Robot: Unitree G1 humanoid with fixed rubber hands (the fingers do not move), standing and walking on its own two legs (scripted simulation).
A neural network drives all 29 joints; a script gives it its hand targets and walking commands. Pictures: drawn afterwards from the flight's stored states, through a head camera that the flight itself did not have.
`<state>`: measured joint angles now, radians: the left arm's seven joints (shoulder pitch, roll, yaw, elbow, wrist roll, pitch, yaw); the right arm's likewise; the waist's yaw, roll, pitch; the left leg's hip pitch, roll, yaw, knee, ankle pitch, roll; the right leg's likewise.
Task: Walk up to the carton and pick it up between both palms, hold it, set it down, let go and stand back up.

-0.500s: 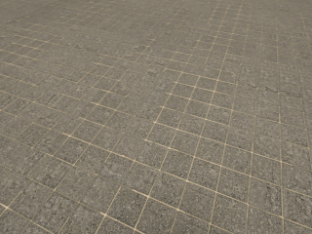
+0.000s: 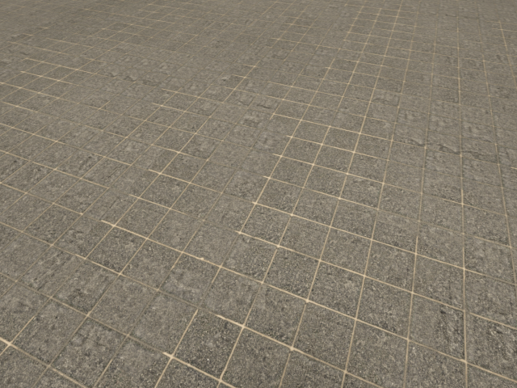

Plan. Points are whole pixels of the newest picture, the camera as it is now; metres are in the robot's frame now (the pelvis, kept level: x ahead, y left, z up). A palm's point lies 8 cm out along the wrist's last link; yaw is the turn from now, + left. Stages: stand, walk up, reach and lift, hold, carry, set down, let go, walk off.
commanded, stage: stand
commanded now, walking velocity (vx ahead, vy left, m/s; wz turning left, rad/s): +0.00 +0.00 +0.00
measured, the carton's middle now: out of the picture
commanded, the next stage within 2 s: none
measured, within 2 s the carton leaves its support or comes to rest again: neither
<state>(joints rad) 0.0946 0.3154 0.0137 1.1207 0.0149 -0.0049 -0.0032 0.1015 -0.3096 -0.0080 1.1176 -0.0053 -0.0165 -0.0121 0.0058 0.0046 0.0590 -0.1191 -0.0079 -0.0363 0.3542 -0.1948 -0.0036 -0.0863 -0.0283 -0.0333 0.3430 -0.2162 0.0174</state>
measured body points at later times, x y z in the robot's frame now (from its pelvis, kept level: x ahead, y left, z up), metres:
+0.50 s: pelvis +0.00 -0.01 +0.00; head +0.01 -0.01 +0.45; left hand +0.09 +0.28 -0.13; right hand +0.08 -0.30 -0.14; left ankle +0.00 +0.12 -0.75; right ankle -0.02 -0.13 -0.75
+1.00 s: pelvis +0.00 -0.01 +0.00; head +0.02 -0.01 +0.45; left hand +0.10 +0.28 -0.13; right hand +0.06 -0.30 -0.14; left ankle +0.00 +0.12 -0.75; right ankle -0.02 -0.13 -0.75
